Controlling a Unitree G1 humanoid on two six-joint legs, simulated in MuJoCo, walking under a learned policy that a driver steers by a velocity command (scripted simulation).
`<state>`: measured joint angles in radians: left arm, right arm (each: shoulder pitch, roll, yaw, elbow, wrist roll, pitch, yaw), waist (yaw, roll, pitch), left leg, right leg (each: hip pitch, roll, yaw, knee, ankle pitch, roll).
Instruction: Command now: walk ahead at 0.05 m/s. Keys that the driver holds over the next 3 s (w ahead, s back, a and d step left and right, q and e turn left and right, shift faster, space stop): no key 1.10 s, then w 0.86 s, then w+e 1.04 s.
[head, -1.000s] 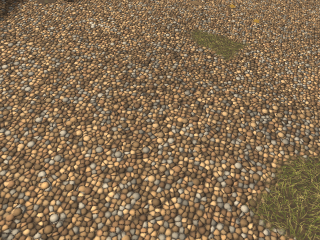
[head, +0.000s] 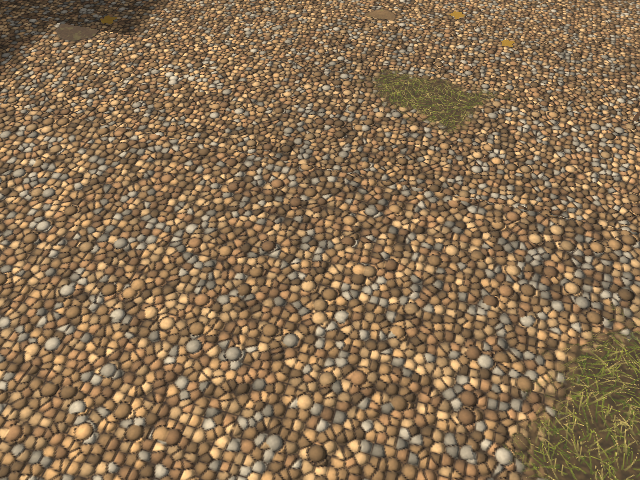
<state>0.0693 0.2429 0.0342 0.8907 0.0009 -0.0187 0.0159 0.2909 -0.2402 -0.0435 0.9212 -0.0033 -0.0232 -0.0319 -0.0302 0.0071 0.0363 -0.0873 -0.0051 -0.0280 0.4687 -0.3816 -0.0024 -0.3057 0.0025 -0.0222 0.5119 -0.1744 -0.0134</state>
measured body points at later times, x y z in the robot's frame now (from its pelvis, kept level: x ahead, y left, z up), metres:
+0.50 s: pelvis -0.01 -0.01 +0.00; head +0.01 -0.01 +0.45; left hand +0.11 +0.24 -0.14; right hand +0.01 -0.27 -0.15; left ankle -0.08 +0.12 -0.73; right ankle +0.04 -0.11 -0.73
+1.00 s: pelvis -0.02 -0.01 +0.00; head -0.01 -0.01 +0.45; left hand +0.06 +0.24 -0.15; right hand -0.06 -0.24 -0.16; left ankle -0.08 +0.12 -0.73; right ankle +0.04 -0.11 -0.73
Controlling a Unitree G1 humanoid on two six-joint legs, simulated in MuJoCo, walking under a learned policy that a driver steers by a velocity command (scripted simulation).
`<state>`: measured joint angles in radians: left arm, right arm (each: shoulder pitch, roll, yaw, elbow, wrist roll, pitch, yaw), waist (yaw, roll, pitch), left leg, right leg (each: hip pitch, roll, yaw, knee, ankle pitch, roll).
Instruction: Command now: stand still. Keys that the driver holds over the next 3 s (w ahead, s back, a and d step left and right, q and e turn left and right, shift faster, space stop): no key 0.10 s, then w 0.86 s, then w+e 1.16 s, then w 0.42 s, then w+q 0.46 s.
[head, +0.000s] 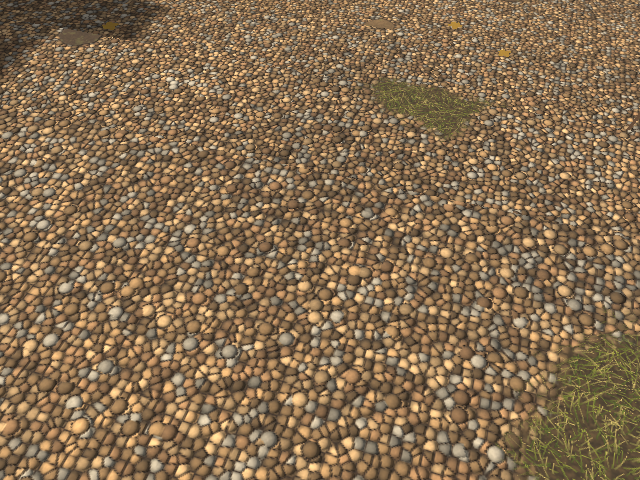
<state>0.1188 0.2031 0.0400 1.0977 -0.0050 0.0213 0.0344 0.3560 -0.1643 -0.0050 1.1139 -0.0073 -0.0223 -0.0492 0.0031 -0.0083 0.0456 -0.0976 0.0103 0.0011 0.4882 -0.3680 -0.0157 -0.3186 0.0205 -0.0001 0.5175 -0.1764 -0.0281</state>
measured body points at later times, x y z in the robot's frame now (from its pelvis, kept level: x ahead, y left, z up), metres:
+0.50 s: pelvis +0.10 -0.03 +0.01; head +0.10 -0.03 +0.46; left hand +0.10 +0.23 -0.14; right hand +0.11 -0.28 -0.14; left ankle +0.00 +0.11 -0.63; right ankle +0.07 -0.11 -0.73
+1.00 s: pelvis +0.36 +0.05 +0.00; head +0.39 +0.06 +0.45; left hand +0.38 +0.32 -0.15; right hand +0.47 -0.20 -0.12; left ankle +0.43 +0.14 -0.73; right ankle +0.26 -0.10 -0.63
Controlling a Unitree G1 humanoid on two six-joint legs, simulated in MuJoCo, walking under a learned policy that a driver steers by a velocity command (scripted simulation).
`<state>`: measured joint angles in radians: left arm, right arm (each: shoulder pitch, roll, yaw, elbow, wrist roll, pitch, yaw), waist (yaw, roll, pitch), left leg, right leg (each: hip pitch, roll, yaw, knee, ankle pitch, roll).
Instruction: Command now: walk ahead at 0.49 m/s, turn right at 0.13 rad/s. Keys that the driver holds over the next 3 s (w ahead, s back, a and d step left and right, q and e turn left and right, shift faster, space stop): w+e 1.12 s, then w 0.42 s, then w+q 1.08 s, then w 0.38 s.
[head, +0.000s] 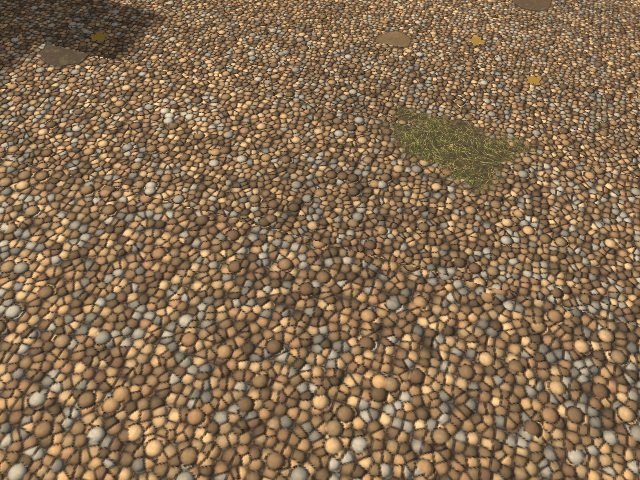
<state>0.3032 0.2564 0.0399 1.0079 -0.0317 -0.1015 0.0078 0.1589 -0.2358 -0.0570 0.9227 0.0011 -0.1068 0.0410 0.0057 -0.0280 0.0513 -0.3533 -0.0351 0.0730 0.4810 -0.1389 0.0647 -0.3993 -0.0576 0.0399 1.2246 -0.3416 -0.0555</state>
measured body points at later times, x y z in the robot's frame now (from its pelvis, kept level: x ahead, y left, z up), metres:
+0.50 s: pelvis +0.28 -0.06 -0.02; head +0.32 -0.08 +0.43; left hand +0.51 +0.14 -0.12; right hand +0.24 -0.34 -0.16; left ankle +0.11 +0.09 -0.66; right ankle +0.36 -0.15 -0.73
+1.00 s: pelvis +0.57 -0.11 -0.01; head +0.59 -0.12 +0.44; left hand +0.75 +0.11 -0.13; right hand +0.62 -0.43 -0.09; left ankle +0.70 -0.06 -0.73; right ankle +0.39 -0.15 -0.67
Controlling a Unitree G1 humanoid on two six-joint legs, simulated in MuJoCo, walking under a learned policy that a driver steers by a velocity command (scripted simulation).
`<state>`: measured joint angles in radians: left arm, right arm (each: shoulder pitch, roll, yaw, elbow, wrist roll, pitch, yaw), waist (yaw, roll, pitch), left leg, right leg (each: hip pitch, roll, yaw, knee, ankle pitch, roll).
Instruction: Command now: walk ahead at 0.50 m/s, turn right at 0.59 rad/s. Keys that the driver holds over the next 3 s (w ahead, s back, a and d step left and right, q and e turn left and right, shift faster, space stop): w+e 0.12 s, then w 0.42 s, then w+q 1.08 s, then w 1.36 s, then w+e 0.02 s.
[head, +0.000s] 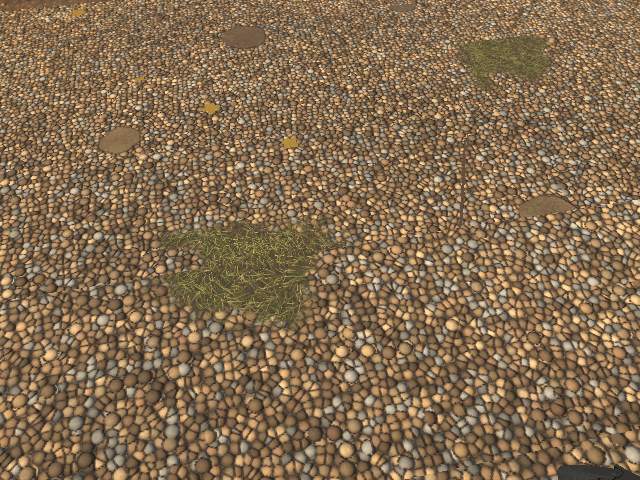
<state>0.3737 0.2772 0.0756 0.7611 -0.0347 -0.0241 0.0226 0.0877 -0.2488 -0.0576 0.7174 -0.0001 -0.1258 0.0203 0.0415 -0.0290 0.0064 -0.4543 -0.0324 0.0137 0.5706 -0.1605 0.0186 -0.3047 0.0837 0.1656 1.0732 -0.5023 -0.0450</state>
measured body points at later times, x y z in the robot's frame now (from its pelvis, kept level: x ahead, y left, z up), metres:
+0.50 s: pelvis +0.24 -0.06 +0.00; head +0.28 -0.08 +0.45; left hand +0.49 +0.13 -0.07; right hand +0.19 -0.34 -0.14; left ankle +0.10 +0.11 -0.66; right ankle +0.31 -0.17 -0.72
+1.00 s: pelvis +0.49 -0.06 -0.04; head +0.50 -0.06 +0.41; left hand +0.49 +0.22 -0.16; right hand +0.66 -0.31 -0.15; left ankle +0.66 +0.10 -0.73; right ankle +0.31 -0.17 -0.72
